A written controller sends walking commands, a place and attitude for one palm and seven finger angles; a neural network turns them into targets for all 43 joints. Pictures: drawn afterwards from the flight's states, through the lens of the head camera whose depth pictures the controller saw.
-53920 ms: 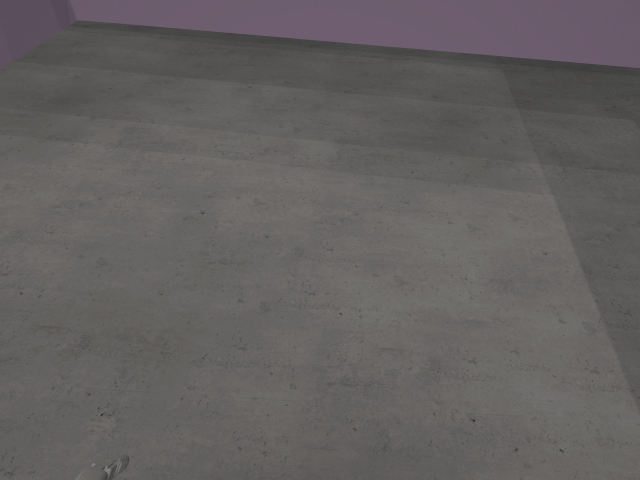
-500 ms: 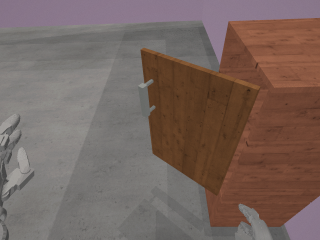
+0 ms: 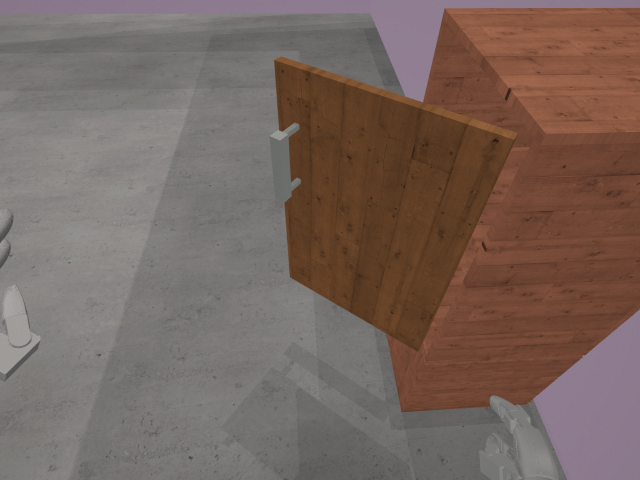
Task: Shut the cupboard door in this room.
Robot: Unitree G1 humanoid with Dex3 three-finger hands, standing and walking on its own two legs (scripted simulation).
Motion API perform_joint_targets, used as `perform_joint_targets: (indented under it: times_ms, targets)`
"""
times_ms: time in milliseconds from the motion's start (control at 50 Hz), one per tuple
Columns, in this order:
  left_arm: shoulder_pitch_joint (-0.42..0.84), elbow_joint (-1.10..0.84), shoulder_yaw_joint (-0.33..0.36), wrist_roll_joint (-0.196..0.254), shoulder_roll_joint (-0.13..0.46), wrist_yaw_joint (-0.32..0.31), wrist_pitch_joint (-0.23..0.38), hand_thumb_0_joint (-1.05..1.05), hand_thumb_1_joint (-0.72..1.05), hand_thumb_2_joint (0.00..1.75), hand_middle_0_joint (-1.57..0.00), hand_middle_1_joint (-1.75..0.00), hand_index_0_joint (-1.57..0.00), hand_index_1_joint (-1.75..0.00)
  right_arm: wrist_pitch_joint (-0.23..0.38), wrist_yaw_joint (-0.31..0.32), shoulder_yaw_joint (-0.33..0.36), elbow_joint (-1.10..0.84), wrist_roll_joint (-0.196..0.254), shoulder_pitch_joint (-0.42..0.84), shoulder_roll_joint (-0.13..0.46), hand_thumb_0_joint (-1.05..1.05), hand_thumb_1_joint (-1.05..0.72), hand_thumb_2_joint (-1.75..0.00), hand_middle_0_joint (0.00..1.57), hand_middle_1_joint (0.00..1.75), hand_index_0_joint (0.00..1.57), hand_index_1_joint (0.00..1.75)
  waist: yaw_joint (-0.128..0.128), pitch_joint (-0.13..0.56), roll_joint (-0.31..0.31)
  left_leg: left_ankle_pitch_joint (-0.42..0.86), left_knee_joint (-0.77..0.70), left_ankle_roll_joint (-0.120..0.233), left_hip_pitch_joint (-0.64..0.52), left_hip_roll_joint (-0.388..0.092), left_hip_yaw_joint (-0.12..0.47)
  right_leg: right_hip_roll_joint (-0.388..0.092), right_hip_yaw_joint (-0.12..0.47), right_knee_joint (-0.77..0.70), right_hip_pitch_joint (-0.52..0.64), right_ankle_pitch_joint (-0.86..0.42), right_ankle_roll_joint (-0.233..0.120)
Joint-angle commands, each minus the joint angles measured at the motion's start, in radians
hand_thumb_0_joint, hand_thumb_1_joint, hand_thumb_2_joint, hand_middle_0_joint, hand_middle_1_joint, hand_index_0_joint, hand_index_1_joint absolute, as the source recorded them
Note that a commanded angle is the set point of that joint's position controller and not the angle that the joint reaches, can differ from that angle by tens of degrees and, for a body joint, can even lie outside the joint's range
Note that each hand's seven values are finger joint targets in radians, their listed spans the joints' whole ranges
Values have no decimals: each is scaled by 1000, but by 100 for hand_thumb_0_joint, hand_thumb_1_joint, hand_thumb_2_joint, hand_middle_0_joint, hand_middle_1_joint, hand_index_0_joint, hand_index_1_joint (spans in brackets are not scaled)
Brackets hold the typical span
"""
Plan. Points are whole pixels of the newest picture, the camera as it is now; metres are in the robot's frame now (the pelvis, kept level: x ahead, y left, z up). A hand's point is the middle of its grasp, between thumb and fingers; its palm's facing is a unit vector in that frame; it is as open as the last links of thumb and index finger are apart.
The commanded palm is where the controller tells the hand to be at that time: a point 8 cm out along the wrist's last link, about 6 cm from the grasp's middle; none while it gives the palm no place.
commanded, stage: step back with the hand held close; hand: left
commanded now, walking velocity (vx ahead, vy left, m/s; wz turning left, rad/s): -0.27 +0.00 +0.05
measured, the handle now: (288, 162) +0.64 +0.11 +0.03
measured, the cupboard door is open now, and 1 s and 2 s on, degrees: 52 52 52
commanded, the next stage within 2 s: stop stepping back and stand still in 0.80 s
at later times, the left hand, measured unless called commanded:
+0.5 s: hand out of the picture +0.11 +0.29 +0.16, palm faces +0.49 -0.74 -0.46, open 7.4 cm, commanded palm +0.04 +0.32 +0.18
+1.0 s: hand out of the picture +0.02 +0.27 +0.18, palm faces +0.34 -0.83 -0.45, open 7.4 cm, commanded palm -0.07 +0.32 +0.18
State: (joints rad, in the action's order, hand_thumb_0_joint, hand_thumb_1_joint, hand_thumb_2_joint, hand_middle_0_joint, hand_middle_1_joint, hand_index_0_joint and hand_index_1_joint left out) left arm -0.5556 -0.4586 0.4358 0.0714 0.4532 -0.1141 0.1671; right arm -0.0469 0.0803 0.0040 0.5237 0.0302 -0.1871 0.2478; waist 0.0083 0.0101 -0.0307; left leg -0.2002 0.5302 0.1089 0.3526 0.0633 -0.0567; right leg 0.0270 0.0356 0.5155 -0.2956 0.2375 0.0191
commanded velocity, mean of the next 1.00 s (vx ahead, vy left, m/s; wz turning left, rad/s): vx -0.29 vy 0.00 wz -0.02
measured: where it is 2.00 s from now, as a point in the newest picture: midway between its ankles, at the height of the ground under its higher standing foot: outside the picture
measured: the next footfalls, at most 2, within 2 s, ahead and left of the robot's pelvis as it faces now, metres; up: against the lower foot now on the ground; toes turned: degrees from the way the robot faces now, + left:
right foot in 0.76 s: -0.22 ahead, -0.15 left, +0.00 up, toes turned +2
left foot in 1.16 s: -0.14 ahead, +0.11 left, +0.00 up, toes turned -4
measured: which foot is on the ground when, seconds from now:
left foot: down 0.00-1.00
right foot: down 0.00-0.50, up 0.52-0.74, down 0.76-1.00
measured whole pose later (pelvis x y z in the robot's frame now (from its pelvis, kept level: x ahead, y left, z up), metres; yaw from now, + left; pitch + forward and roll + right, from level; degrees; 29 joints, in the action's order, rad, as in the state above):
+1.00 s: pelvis -0.19 +0.01 -0.02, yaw +3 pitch +1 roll -7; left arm -0.48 -0.58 0.49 0.10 0.56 -0.09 0.24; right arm 0.07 0.05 0.00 0.58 0.00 -0.16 0.18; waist -0.08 -0.03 -0.01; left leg -0.01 0.42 0.01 0.60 -0.05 -0.09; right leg 0.08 -0.04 0.58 -0.16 0.50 -0.03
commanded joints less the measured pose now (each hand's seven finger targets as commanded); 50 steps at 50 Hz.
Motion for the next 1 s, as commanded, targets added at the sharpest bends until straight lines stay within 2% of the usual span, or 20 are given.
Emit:
perform_joint_targets:
  times_ms: [0,160,260,320,360,420,500,560,680,720,760,780,800,820,860,900,920,940,960,980]
  targets:
    - [53,-184,124,-17,157,-31,76,0,90,90,-20,-30,-20,-30,63,15,55,-152,1,87,140,0,-90,-90,20,30,20,30,-3,67,-40,-384,-276,6,293,-220,273,-40,62,66,262,-61,-17]
    - [124,-244,166,-49,186,-37,110,0,90,90,-20,-30,-20,-30,104,11,62,-136,-17,74,148,0,-90,-90,20,30,20,30,3,63,-117,-555,-316,22,429,-253,326,2,43,163,331,14,-22]
    - [60,-237,184,-47,181,-39,125,0,90,90,-20,-30,-20,-30,108,-2,69,-125,-19,57,137,0,-90,-90,20,30,20,30,-6,69,-30,-518,-172,1,386,-203,252,-59,154,92,216,67,-61]
    - [85,-250,143,-33,155,-45,133,0,90,90,-20,-30,-20,-30,109,-14,62,-110,-20,45,114,0,-90,-90,20,30,20,30,-22,52,62,-382,-13,-37,221,-153,205,-158,268,-42,-22,143,-106]
    - [97,-257,145,-30,169,-56,136,0,90,90,-20,-30,-20,-30,112,-17,65,-90,-24,37,113,0,-90,-90,20,30,20,30,-28,67,69,-305,19,-52,118,-148,199,-182,277,-72,-106,132,-116]
    - [89,-260,146,-27,169,-62,144,0,90,90,-20,-30,-20,-30,122,-8,60,-94,-17,54,111,0,-90,-90,20,30,20,30,-27,95,26,-306,-83,-30,121,-185,227,-98,166,14,-80,96,-66]
    - [93,-272,205,-33,184,-55,156,0,90,90,-20,-30,-20,-30,147,4,68,-95,-26,86,129,0,-90,-90,20,30,20,30,-3,126,-182,-561,-371,41,437,-383,389,51,9,388,242,102,-7]
    - [94,-301,235,-32,216,-43,162,0,90,90,-20,-30,-20,-30,163,-11,81,-87,-27,80,130,0,-90,-90,20,30,20,30,-1,140,-152,-532,-376,20,404,-398,346,71,-10,434,235,191,-16]
    - [87,-320,108,18,130,-21,174,0,90,90,-20,-30,-20,-30,194,-29,57,-25,-33,54,92,0,-90,-90,20,30,20,30,-1,173,-147,-231,-308,-149,-64,-306,234,24,-35,-110,34,260,-50]
    - [127,-308,108,13,155,-26,188,0,90,90,-20,-30,-20,-30,189,-28,56,3,-34,42,82,0,-90,-90,20,30,20,30,-4,212,-56,3,-122,-178,-220,-244,132,-84,102,-245,-64,155,-90]
    - [170,-315,145,1,217,-43,192,0,90,90,-20,-30,-20,-30,193,-17,53,32,-41,37,69,0,-90,-90,20,30,20,30,-11,279,23,201,34,-156,-362,-189,25,-187,131,-208,-134,-134,-92]
    - [196,-332,167,0,245,-47,193,0,90,90,-20,-30,-20,-30,205,-5,52,10,-40,73,65,0,-90,-90,20,30,20,30,-2,312,19,318,10,-134,-402,-181,-4,-162,72,-141,-109,-300,-51]
    - [212,-326,116,2,197,-32,178,0,90,90,-20,-30,-20,-30,205,1,70,6,-15,60,73,0,-90,-90,20,30,20,30,-31,333,65,408,-5,-108,-465,-181,16,-84,-12,-74,-116,-297,-1]
    - [194,-346,148,6,222,-26,165,0,90,90,-20,-30,-20,-30,204,2,78,-22,-7,84,88,0,-90,-90,20,30,20,30,-22,334,2,455,-46,-78,-490,-209,53,-16,-40,-15,-117,-245,30]
    - [78,-304,213,21,256,-14,144,0,90,90,-20,-30,-20,-30,197,-7,71,-56,-22,125,99,0,-90,-90,20,30,20,30,5,285,-145,259,-236,-60,-329,-279,165,70,-76,58,-42,165,19]
    - [1,-298,222,49,236,-3,129,0,90,90,-20,-30,-20,-30,182,-21,59,-90,-34,132,97,0,-90,-90,20,30,20,30,16,223,-232,-300,-444,-190,-68,-298,196,109,-131,77,104,382,-53]
    - [-37,-306,238,55,236,-6,120,0,90,90,-20,-30,-20,-30,168,-22,56,-103,-37,131,102,0,-90,-90,20,30,20,30,20,213,-295,-439,-448,-303,21,-259,160,133,-182,50,162,398,-83]
    - [-92,-295,253,57,246,-11,112,0,90,90,-20,-30,-20,-30,149,-24,52,-101,-35,118,94,0,-90,-90,20,30,20,30,27,211,-263,-440,-301,-312,25,-176,46,97,-176,-33,142,395,-117]
    - [-141,-309,287,55,290,-20,110,0,90,90,-20,-30,-20,-30,138,-27,54,-94,-22,91,82,0,-90,-90,20,30,20,30,17,241,-88,-300,18,-270,-127,-79,-67,-21,-101,-187,-38,426,-138]
    - [-146,-340,232,58,249,-23,109,0,90,90,-20,-30,-20,-30,130,-20,62,-89,-9,72,65,0,-90,-90,20,30,20,30,-11,145,178,-203,444,-219,-230,-33,3,-249,188,-341,-370,533,-189]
